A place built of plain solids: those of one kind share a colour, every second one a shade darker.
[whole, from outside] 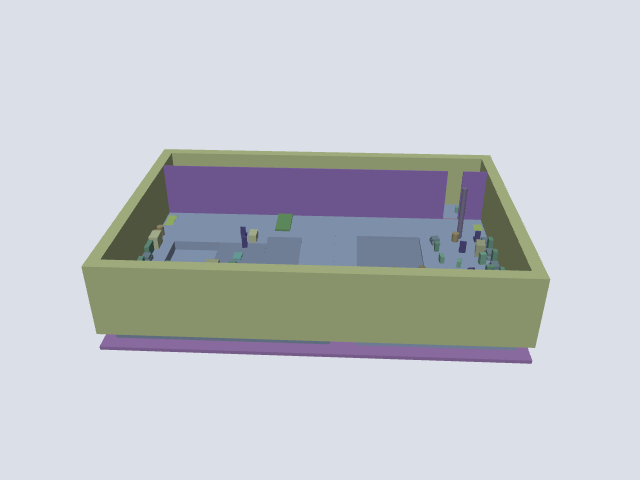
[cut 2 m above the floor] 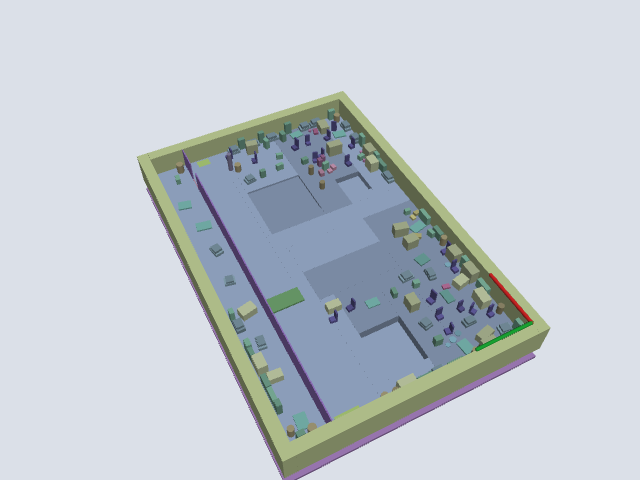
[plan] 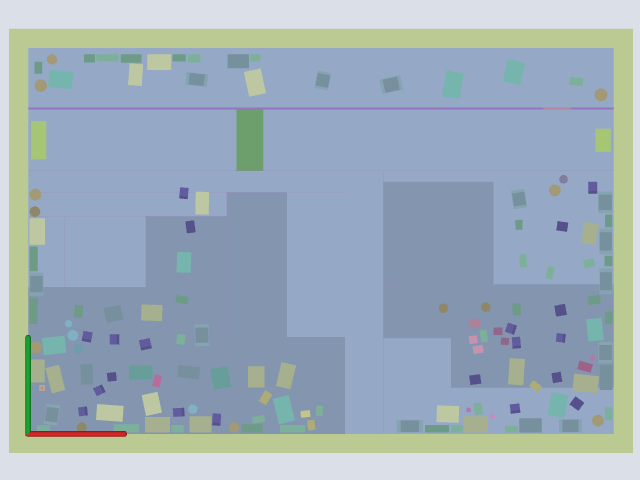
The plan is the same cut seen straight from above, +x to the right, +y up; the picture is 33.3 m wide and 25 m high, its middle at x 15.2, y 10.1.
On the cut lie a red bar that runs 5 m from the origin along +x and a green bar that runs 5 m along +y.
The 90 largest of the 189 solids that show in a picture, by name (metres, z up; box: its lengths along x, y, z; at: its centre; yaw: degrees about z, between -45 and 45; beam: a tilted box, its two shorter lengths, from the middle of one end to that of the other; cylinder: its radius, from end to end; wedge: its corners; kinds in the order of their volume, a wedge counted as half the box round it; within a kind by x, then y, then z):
{
 "floor_1": {"box": [1.9, 3.68, 2.1], "at": [0.95, 9.49, -1.05]},
 "floor_2": {"box": [4.23, 3.68, 1.23], "at": [4.01, 9.49, -1.49]},
 "floor_3": {"box": [10.35, 2.6, 2.1], "at": [5.17, 6.35, -1.05]},
 "floor_4": {"box": [10.35, 1.25, 2.1], "at": [5.17, 11.96, -1.05]},
 "floor_5": {"box": [4.22, 3.68, 2.1], "at": [8.24, 9.49, -1.05]},
 "floor_6": {"box": [16.5, 5.05, 2.1], "at": [8.25, 2.52, -1.05]},
 "floor_7": {"box": [16.5, 1.12, 2.1], "at": [8.25, 13.14, -1.05]},
 "floor_8": {"box": [3.13, 7.53, 2.1], "at": [11.91, 8.81, -1.05]},
 "floor_9": {"box": [3.02, 7.53, 2.1], "at": [14.99, 8.81, -1.05]},
 "floor_10": {"box": [30.5, 3.2, 1.0], "at": [15.25, 15.3, -0.5]},
 "floor_11": {"box": [30.5, 3.2, 1.0], "at": [15.25, 18.5, -0.5]},
 "floor_12": {"box": [2.0, 13.7, 1.0], "at": [17.5, 6.85, -0.5]},
 "floor_13": {"box": [0.95, 2.58, 2.1], "at": [18.98, 3.69, -1.05]},
 "floor_14": {"box": [0.95, 5.33, 2.1], "at": [18.98, 10.46, -1.05]},
 "floor_15": {"box": [2.58, 2.58, 1.47], "at": [20.74, 3.69, -1.36]},
 "floor_16": {"box": [4.78, 5.33, 1.9], "at": [21.84, 10.46, -1.15]},
 "floor_17": {"box": [12.0, 2.4, 2.1], "at": [24.5, 1.2, -1.05]},
 "floor_18": {"box": [12.0, 2.82, 2.1], "at": [24.5, 6.39, -1.05]},
 "floor_19": {"box": [12.0, 0.57, 2.1], "at": [24.5, 13.41, -1.05]},
 "floor_20": {"box": [8.47, 2.58, 2.1], "at": [26.27, 3.69, -1.05]},
 "floor_21": {"box": [6.27, 5.33, 2.1], "at": [27.36, 10.46, -1.05]},
 "wall_1": {"box": [1.0, 20.1, 6.0], "at": [-0.5, 10.05, 2.0]},
 "wall_2": {"box": [32.5, 1.0, 6.0], "at": [15.25, -0.5, 2.0]},
 "wall_3": {"box": [32.5, 1.0, 6.0], "at": [15.25, 20.6, 2.0]},
 "wall_4": {"box": [1.0, 20.1, 6.0], "at": [31.0, 10.05, 2.0]},
 "floor_base_1": {"box": [32.5, 22.1, 0.3], "at": [15.25, 10.05, -2.35]},
 "pallet_load_1": {"box": [0.79, 1.2, 1.19], "at": [0.47, 3.28, 0.59]},
 "pallet_load_2": {"box": [0.81, 1.38, 1.16], "at": [0.47, 10.55, 0.58]},
 "pallet_load_3": {"box": [0.73, 1.36, 0.74], "at": [1.42, 2.86, 0.37], "yaw": 14.2},
 "pallet_load_4": {"box": [1.39, 0.83, 1.03], "at": [4.25, 1.09, 0.52], "yaw": -4.0},
 "pallet_load_5": {"box": [0.71, 1.13, 0.7], "at": [5.6, 18.71, 0.35], "yaw": -4.3},
 "pallet_load_6": {"box": [0.85, 1.11, 0.72], "at": [6.44, 1.56, 0.36], "yaw": 12.1},
 "pallet_load_7": {"box": [1.1, 0.84, 1.08], "at": [6.44, 6.31, 0.54], "yaw": -1.8},
 "pallet_load_8": {"box": [1.31, 0.81, 1.3], "at": [6.74, 0.47, 0.65]},
 "pallet_load_9": {"box": [1.26, 0.81, 1.29], "at": [6.83, 19.36, 0.65]},
 "pallet_load_10": {"box": [1.14, 0.85, 1.16], "at": [8.97, 0.49, 0.58]},
 "pallet_load_11": {"box": [0.7, 1.18, 0.75], "at": [9.07, 12.02, 0.38], "yaw": -1.0},
 "pallet_load_12": {"box": [0.9, 1.32, 0.76], "at": [11.81, 18.3, 0.38], "yaw": 12.2},
 "pallet_load_13": {"box": [0.86, 1.11, 1.02], "at": [11.88, 2.97, 0.51], "yaw": 0.3},
 "pallet_load_14": {"box": [0.78, 1.28, 1.05], "at": [13.43, 3.03, 0.53], "yaw": -13.3},
 "pallet_load_15": {"box": [1.16, 0.87, 1.15], "at": [21.86, 1.03, 0.57], "yaw": -1.9},
 "pallet_load_16": {"box": [1.23, 0.85, 1.28], "at": [23.32, 0.49, 0.64]},
 "pallet_load_17": {"box": [0.8, 1.37, 1.22], "at": [25.43, 3.24, 0.61], "yaw": -3.7},
 "pallet_load_18": {"box": [1.31, 0.89, 0.79], "at": [29.04, 2.63, 0.4], "yaw": -5.9},
 "pallet_load_19": {"box": [0.76, 1.1, 1.16], "at": [29.26, 10.45, 0.58], "yaw": -10.4},
 "part_1": {"box": [26.86, 0.1, 5.05], "at": [13.43, 16.95, 2.48]},
 "part_2": {"box": [2.24, 0.1, 5.05], "at": [29.38, 16.95, 2.48]},
 "crate_stack_1": {"box": [0.43, 1.37, 0.97], "at": [0.28, 6.41, 0.48]},
 "crate_stack_2": {"box": [0.43, 1.29, 0.99], "at": [0.28, 9.11, 0.49]},
 "crate_stack_3": {"box": [0.41, 0.62, 1.19], "at": [0.54, 19.07, 0.59]},
 "crate_stack_4": {"box": [0.68, 0.37, 1.28], "at": [0.79, 0.26, 0.64]},
 "crate_stack_5": {"box": [0.45, 0.65, 0.84], "at": [2.63, 6.37, 0.42], "yaw": -6.4},
 "crate_stack_6": {"box": [0.57, 0.43, 1.31], "at": [3.19, 19.55, 0.66]},
 "crate_stack_7": {"box": [1.18, 0.38, 0.98], "at": [4.13, 19.58, 0.49]},
 "crate_stack_8": {"box": [1.33, 0.43, 0.89], "at": [5.12, 0.28, 0.45]},
 "crate_stack_9": {"box": [1.08, 0.44, 0.93], "at": [5.36, 19.55, 0.47]},
 "crate_stack_10": {"box": [0.65, 0.4, 1.27], "at": [7.78, 0.27, 0.64]},
 "crate_stack_11": {"box": [0.69, 0.37, 1.22], "at": [7.86, 19.59, 0.61]},
 "crate_stack_12": {"box": [0.67, 0.43, 1.31], "at": [8.64, 19.55, 0.66]},
 "crate_stack_13": {"box": [1.12, 0.43, 0.86], "at": [11.65, 0.28, 0.43]},
 "crate_stack_14": {"box": [0.54, 0.37, 1.24], "at": [11.84, 19.59, 0.62]},
 "crate_stack_15": {"box": [1.31, 0.4, 0.92], "at": [13.77, 0.27, 0.46]},
 "crate_stack_16": {"box": [1.25, 0.4, 0.89], "at": [21.3, 0.27, 0.45]},
 "crate_stack_17": {"box": [0.62, 0.38, 1.24], "at": [22.33, 0.26, 0.62]},
 "crate_stack_18": {"box": [0.69, 0.37, 1.31], "at": [25.18, 0.26, 0.66]},
 "crate_stack_19": {"box": [0.56, 0.43, 1.01], "at": [29.22, 8.89, 0.51], "yaw": 13.8},
 "crate_stack_20": {"box": [0.66, 0.45, 0.98], "at": [29.48, 6.97, 0.49], "yaw": 7.7},
 "crate_stack_21": {"box": [0.39, 0.68, 1.14], "at": [30.23, 1.05, 0.57]},
 "crate_stack_22": {"box": [0.41, 0.56, 1.25], "at": [30.23, 9.01, 0.62]},
 "crate_stack_23": {"box": [0.39, 0.67, 1.21], "at": [30.23, 11.1, 0.6]},
 "crate_stack_24": {"box": [0.37, 0.67, 1.28], "at": [30.25, 6.04, 0.64]},
 "sack_pile_1": {"box": [0.73, 1.21, 0.38], "at": [0.43, 7.8, 0.19]},
 "sack_pile_2": {"box": [1.13, 0.73, 0.38], "at": [10.94, 19.41, 0.19]},
 "sack_pile_3": {"box": [1.1, 0.78, 0.29], "at": [18.91, 18.19, 0.14], "yaw": 12.5},
 "sack_pile_4": {"box": [1.37, 0.66, 0.31], "at": [19.89, 0.4, 0.15]},
 "sack_pile_5": {"box": [1.17, 0.75, 0.3], "at": [26.16, 0.45, 0.15]},
 "sack_pile_6": {"box": [1.2, 0.7, 0.3], "at": [28.25, 0.42, 0.15]},
 "sack_pile_7": {"box": [0.75, 1.13, 0.3], "at": [30.05, 12.06, 0.15]},
 "sack_pile_8": {"box": [0.72, 1.13, 0.3], "at": [30.07, 4.24, 0.15]},
 "sack_pile_9": {"box": [0.68, 1.35, 0.3], "at": [30.09, 7.95, 0.15]},
 "sack_pile_10": {"box": [0.69, 1.36, 0.3], "at": [30.09, 10.03, 0.15]},
 "sack_pile_11": {"box": [0.66, 1.29, 0.3], "at": [30.1, 2.93, 0.15]},
 "barrel_1": {"cylinder": 0.31, "from": [0.38, 12.47, 0.0], "to": [0.38, 12.47, 0.89]},
 "barrel_2": {"cylinder": 0.33, "from": [0.4, 4.5, 0.0], "to": [0.4, 4.5, 0.91]},
 "barrel_3": {"cylinder": 0.33, "from": [0.66, 18.14, 0.0], "to": [0.66, 18.14, 0.87]},
 "barrel_4": {"cylinder": 0.31, "from": [29.68, 0.69, 0.0], "to": [29.68, 0.69, 0.79]},
 "barrel_5": {"cylinder": 0.34, "from": [29.84, 17.66, 0.0], "to": [29.84, 17.66, 0.94]},
 "step_hump_1": {"box": [1.4, 3.2, 0.23], "at": [11.55, 15.3, 0.07]},
 "column_a0a_1": {"cylinder": 0.23, "from": [27.88, 13.27, 0.0], "to": [27.88, 13.27, 5.0]},
 "pallet_1": {"box": [0.92, 1.37, 0.2], "at": [22.13, 18.18, 0.05], "yaw": -9.3}
}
